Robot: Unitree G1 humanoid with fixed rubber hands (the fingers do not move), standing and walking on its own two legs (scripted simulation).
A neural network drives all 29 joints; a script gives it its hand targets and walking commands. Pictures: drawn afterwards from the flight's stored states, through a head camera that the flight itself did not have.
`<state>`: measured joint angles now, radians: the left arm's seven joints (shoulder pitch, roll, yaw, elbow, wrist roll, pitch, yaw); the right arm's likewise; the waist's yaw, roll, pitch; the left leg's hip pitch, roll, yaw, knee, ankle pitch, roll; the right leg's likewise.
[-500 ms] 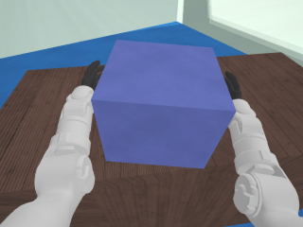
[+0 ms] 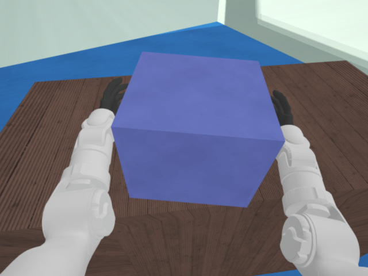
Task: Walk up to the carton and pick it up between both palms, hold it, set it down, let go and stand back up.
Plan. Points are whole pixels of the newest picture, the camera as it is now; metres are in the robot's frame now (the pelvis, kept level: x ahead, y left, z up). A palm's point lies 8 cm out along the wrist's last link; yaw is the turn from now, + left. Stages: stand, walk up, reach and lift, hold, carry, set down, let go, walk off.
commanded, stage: set down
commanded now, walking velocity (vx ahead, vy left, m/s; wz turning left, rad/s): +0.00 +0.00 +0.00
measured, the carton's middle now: (194, 129) +0.43 -0.03 +0.11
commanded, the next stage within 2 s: none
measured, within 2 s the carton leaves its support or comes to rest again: rests again in 0.70 s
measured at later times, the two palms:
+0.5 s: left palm (106, 120) +0.44 +0.17 +0.15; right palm (275, 126) +0.39 -0.21 +0.15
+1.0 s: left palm (107, 120) +0.44 +0.17 +0.15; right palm (275, 127) +0.39 -0.21 +0.14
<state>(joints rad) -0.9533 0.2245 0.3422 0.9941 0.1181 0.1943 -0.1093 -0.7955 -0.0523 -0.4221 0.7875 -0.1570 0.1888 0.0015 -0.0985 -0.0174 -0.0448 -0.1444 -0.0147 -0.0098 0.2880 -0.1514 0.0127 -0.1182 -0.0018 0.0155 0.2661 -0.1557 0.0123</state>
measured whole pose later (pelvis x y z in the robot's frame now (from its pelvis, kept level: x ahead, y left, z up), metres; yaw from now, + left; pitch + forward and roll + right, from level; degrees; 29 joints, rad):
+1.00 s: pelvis +0.00 +0.00 +0.00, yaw +0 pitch -1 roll +0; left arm -0.90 0.19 0.44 0.91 0.20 0.17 -0.17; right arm -0.78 0.00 -0.51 0.74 -0.26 0.09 0.04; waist -0.08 -0.03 0.02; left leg -0.10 -0.01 0.02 0.27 -0.15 0.01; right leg -0.08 -0.01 -0.01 0.26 -0.16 0.01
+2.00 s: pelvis -0.04 -0.01 -0.01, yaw -1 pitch +7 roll +0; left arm -0.84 0.50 -0.09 0.97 -0.37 0.11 -0.06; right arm -0.68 -0.28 0.00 0.72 0.38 0.16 -0.13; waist -0.09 -0.03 -0.08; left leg -0.40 0.02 0.01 0.42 -0.15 -0.01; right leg -0.38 0.01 -0.03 0.41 -0.15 -0.02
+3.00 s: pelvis -0.03 -0.01 +0.00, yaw -3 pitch -3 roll +0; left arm 0.01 0.47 0.14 -0.14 -0.33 0.53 -0.07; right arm 0.14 -0.24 -0.11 -0.32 0.35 0.51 -0.15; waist 0.00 -0.02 0.04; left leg -0.13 0.01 0.05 0.33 -0.15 0.00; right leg -0.13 0.01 0.03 0.34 -0.15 0.00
